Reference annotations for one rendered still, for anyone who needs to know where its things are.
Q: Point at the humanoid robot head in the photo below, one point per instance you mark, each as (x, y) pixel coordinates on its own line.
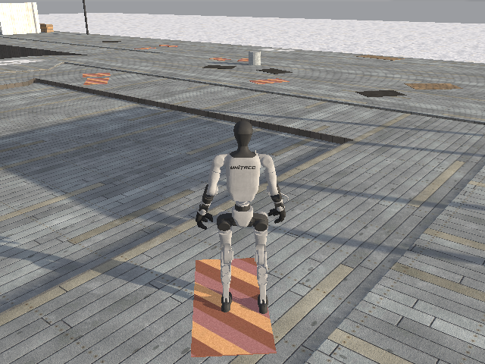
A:
(243, 133)

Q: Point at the robot right upper arm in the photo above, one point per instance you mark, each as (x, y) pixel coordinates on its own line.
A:
(270, 174)

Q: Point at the left robot hand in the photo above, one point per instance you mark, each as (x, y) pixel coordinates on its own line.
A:
(200, 218)

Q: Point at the robot left upper arm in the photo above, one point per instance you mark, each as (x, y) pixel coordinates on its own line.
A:
(215, 172)

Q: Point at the left robot thigh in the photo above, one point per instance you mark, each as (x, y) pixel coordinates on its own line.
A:
(224, 226)

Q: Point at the right robot hand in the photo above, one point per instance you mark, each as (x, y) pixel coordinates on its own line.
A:
(275, 212)

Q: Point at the robot right forearm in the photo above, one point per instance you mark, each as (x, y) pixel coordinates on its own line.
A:
(277, 200)

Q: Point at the robot left forearm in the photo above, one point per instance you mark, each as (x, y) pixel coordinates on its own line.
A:
(205, 203)

